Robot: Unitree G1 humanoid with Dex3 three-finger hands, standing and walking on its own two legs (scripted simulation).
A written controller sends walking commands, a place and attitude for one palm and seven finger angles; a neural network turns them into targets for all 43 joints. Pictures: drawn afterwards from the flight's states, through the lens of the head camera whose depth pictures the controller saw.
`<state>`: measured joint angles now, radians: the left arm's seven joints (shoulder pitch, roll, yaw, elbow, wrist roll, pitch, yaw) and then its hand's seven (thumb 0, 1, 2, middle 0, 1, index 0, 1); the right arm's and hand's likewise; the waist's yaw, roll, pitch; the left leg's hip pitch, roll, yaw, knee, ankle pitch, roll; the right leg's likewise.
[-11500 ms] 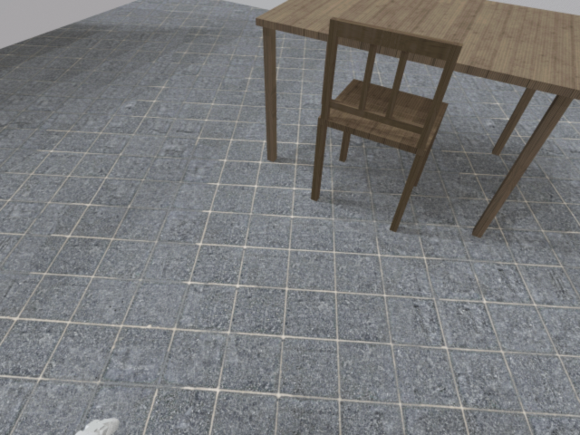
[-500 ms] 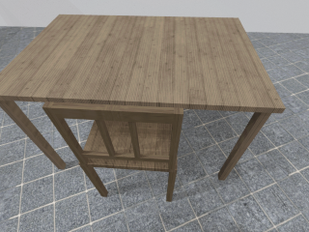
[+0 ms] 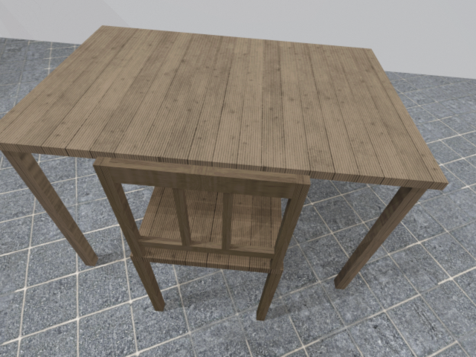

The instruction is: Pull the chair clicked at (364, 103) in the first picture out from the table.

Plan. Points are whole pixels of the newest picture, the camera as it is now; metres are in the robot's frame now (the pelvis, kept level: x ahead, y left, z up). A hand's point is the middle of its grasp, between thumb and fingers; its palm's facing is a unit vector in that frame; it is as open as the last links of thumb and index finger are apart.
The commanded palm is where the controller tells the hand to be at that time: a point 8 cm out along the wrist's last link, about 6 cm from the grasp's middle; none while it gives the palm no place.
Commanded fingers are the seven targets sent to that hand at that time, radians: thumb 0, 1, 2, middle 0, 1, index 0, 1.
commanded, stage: look again from close up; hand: left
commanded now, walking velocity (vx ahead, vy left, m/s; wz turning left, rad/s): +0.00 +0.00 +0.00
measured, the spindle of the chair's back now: (182, 217) +0.44 +0.16 -0.10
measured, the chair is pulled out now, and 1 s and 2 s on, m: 0.00 0.00 0.00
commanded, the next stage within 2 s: none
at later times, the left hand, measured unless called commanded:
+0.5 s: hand out of the picture -0.02 +0.16 -0.18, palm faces +0.02 -0.98 -0.18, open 7.4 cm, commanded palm none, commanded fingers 0.00 0.90 0.90 -0.20 -0.30 -0.20 -0.30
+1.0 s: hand out of the picture -0.02 +0.15 -0.17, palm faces +0.01 -0.99 -0.17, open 7.4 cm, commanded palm none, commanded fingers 0.00 0.90 0.90 -0.20 -0.30 -0.20 -0.30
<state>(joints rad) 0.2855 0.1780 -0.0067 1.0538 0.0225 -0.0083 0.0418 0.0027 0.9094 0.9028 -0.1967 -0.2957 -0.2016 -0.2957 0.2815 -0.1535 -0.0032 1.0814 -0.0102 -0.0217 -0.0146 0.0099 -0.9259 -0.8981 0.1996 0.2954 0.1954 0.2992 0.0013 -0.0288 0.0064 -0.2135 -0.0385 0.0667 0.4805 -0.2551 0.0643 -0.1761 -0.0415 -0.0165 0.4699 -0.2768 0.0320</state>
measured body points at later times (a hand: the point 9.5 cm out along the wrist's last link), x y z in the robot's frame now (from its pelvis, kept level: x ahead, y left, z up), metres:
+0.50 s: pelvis +0.00 +0.00 +0.00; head +0.00 +0.01 +0.45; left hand -0.02 +0.22 -0.16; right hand +0.01 -0.23 -0.15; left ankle +0.00 +0.07 -0.74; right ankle -0.02 -0.14 -0.74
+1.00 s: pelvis -0.01 -0.02 +0.00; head -0.01 -0.01 +0.45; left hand -0.02 +0.20 -0.16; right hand -0.01 -0.23 -0.15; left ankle +0.00 +0.07 -0.74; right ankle -0.02 -0.14 -0.74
